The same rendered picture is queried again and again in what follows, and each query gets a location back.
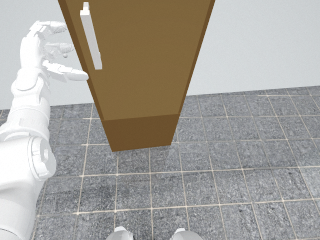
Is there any robot left shin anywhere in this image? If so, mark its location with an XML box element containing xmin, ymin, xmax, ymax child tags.
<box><xmin>114</xmin><ymin>226</ymin><xmax>127</xmax><ymax>232</ymax></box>

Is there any left robot upper arm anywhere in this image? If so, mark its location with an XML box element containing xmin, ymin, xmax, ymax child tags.
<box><xmin>0</xmin><ymin>135</ymin><xmax>57</xmax><ymax>240</ymax></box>

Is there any handle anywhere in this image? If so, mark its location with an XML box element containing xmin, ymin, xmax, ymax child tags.
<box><xmin>80</xmin><ymin>2</ymin><xmax>102</xmax><ymax>70</ymax></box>

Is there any robot right thigh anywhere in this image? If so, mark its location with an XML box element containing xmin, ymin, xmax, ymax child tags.
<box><xmin>169</xmin><ymin>230</ymin><xmax>203</xmax><ymax>240</ymax></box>

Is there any cupboard door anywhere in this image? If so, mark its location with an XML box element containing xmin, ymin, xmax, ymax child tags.
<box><xmin>65</xmin><ymin>0</ymin><xmax>211</xmax><ymax>121</ymax></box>

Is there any robot left hand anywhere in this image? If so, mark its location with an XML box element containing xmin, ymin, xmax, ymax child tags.
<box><xmin>20</xmin><ymin>20</ymin><xmax>89</xmax><ymax>83</ymax></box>

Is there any robot left forearm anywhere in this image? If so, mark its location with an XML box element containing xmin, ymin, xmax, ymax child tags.
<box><xmin>0</xmin><ymin>66</ymin><xmax>51</xmax><ymax>143</ymax></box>

